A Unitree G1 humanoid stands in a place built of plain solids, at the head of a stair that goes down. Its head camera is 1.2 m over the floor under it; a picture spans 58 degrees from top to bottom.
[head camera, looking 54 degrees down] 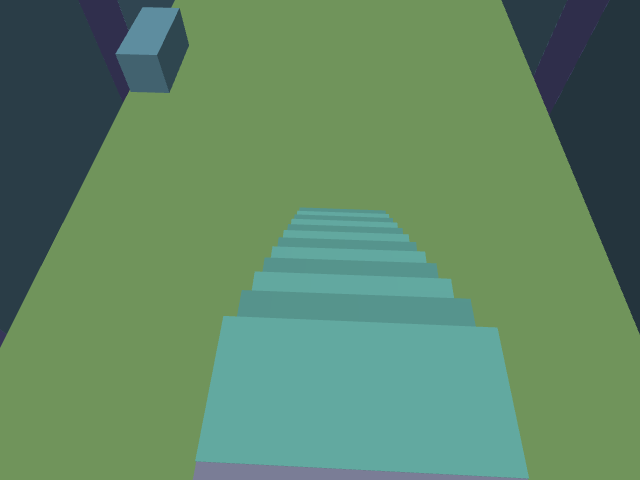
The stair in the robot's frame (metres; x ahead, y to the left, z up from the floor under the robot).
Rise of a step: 0.18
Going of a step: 0.19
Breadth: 0.82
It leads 3 degrees to the right of straight ahead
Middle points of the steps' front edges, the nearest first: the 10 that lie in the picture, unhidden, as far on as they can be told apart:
0.57 -0.12 0.00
0.76 -0.13 -0.18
0.95 -0.14 -0.36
1.14 -0.14 -0.54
1.33 -0.15 -0.72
1.53 -0.16 -0.90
1.72 -0.17 -1.08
1.91 -0.18 -1.26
2.10 -0.19 -1.44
2.29 -0.20 -1.62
